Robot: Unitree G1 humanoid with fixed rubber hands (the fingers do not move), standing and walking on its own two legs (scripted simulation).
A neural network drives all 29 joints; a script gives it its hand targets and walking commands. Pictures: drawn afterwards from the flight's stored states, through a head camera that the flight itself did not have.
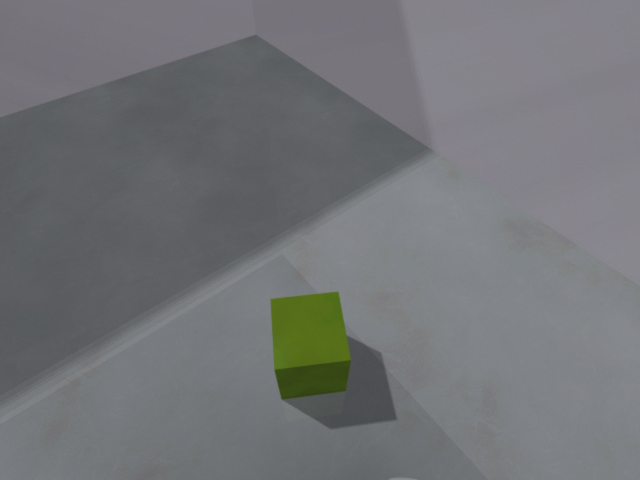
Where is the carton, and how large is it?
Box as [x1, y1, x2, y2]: [271, 292, 350, 398]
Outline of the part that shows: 338,292 271,299 274,369 281,398 345,390 350,358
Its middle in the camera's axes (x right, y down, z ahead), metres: -0.04 +0.32 +1.17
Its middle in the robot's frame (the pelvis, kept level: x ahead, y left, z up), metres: +0.56 +0.02 -0.64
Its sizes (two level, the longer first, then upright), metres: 0.210 0.200 0.250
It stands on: the floor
